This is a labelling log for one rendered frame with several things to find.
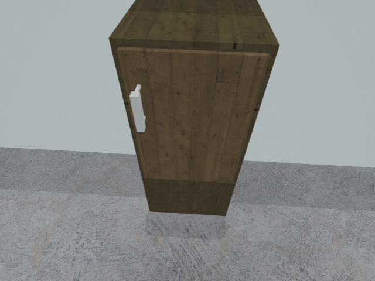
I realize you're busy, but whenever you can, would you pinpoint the handle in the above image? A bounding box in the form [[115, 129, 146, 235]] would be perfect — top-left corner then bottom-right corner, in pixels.
[[129, 84, 146, 132]]

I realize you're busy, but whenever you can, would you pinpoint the cupboard door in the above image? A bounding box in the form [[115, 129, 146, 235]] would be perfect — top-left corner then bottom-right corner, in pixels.
[[117, 47, 270, 183]]

